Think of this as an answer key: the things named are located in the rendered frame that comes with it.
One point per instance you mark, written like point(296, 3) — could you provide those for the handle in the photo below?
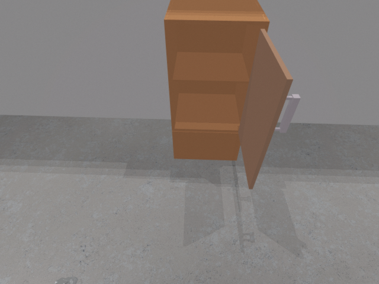
point(289, 112)

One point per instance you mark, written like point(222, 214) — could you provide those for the cupboard door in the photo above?
point(268, 87)

